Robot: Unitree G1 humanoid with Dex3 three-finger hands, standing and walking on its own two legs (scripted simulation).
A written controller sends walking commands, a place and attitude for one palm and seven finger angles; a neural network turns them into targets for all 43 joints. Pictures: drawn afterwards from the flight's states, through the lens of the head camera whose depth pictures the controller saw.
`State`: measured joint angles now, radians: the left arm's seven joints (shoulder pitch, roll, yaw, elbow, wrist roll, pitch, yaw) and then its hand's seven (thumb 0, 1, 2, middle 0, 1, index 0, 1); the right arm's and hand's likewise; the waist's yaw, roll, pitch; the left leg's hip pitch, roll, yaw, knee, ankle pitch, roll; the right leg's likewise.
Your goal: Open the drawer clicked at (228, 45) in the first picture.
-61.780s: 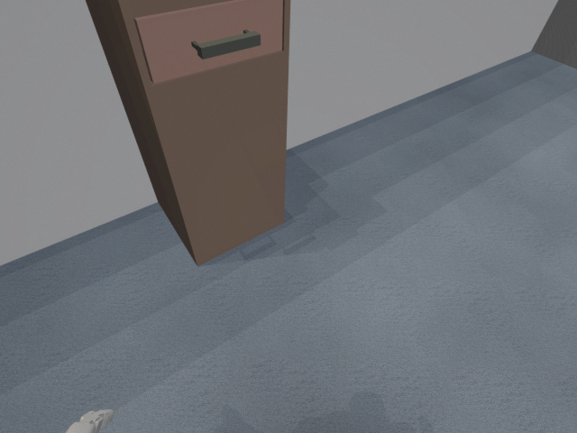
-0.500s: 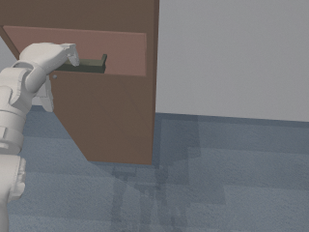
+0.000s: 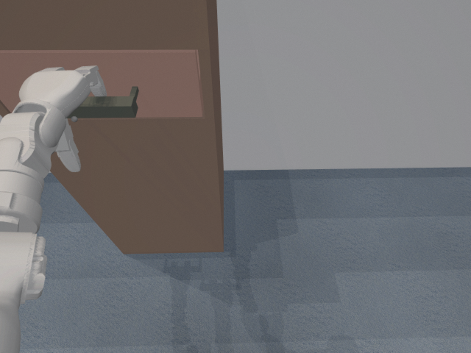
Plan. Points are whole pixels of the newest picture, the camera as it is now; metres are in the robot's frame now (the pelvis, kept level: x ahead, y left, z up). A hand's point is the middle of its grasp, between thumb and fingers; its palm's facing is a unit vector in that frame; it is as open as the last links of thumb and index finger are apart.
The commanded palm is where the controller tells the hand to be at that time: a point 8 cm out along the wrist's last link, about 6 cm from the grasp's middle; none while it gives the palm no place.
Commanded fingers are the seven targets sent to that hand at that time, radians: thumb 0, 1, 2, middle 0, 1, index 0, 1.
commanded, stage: lower the fingers behind the handle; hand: left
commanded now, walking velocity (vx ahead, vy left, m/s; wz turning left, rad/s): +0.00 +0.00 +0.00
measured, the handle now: (91, 99) +0.54 +0.25 +0.12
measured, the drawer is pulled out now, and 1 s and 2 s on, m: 0.00 0.00 0.01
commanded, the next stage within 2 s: close the thumb around the handle in 0.88 s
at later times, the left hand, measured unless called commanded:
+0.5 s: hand (77, 130) +0.48 +0.27 +0.10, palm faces -0.04 -0.01 -1.00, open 13.9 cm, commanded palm +0.46 +0.27 +0.15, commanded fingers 0.00 -0.50 0.30 -0.30 -1.20 -0.30 -1.20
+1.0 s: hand (76, 130) +0.48 +0.27 +0.10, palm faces -0.03 -0.01 -1.00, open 13.9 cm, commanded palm +0.46 +0.27 +0.15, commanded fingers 0.00 -0.39 0.35 -0.31 -1.21 -0.31 -1.21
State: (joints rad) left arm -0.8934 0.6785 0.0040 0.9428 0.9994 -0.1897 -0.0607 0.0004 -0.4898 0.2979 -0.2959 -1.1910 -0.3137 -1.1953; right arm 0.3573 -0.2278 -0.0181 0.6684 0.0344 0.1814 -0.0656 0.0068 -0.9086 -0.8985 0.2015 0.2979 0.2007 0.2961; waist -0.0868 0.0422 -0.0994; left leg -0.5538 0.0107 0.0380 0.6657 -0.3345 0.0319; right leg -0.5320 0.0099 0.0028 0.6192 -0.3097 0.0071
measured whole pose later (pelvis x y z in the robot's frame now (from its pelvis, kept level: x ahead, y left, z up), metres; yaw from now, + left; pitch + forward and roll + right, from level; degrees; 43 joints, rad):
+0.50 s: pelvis +0.00 +0.00 -0.01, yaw +0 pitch +15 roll -1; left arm -0.87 0.66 0.01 0.96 1.05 -0.15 0.07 0.00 -0.49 0.30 -0.28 -1.19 -0.31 -1.20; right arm 0.33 -0.26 -0.05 0.66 0.02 0.18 -0.05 0.01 -0.91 -0.90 0.20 0.30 0.20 0.30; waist -0.09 0.03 -0.11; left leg -0.62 0.02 0.03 0.71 -0.35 0.03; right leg -0.59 0.02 0.00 0.66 -0.32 0.01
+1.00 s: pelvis +0.00 +0.00 -0.01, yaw +0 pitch +15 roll -2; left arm -0.87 0.67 0.00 0.95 1.04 -0.18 0.07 0.00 -0.49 0.30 -0.27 -1.20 -0.31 -1.20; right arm 0.37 -0.26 -0.05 0.67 0.02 0.18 -0.05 0.01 -0.91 -0.90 0.20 0.30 0.20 0.30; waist -0.09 0.03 -0.11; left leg -0.64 0.01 0.03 0.72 -0.35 0.03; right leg -0.61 0.01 0.00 0.67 -0.32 0.01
